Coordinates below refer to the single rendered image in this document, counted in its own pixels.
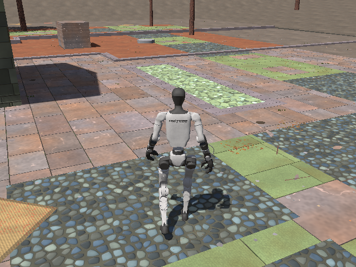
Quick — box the robot left forearm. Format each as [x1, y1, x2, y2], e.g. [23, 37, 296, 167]
[146, 133, 157, 152]

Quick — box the robot right forearm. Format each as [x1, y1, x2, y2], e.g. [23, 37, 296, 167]
[200, 135, 212, 161]

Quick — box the left robot hand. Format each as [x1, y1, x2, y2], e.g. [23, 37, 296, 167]
[146, 150, 158, 161]

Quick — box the humanoid robot torso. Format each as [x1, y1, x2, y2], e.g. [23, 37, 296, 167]
[165, 109, 191, 167]

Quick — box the right robot upper arm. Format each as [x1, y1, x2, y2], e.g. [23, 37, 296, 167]
[190, 112, 205, 143]

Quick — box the left robot upper arm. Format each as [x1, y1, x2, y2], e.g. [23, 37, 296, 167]
[152, 112, 167, 142]

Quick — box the right robot hand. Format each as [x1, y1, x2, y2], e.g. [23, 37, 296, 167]
[201, 159, 214, 174]

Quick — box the robot right thigh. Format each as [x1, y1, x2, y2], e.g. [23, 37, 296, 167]
[183, 155, 196, 188]

